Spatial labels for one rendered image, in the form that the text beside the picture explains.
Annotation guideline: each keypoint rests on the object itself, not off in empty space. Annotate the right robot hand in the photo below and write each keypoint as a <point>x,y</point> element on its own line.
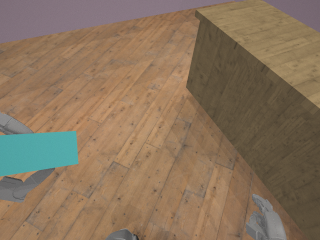
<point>269,224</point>

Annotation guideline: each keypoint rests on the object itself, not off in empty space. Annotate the robot left thigh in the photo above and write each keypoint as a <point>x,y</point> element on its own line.
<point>121,235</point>

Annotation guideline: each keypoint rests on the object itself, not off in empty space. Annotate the left robot hand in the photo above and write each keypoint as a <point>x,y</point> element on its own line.
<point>13,189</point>

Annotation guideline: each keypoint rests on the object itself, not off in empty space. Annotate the sponge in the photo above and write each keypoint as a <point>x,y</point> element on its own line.
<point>21,153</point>

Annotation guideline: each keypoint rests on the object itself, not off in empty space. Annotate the table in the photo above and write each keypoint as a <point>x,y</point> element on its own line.
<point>255,71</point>

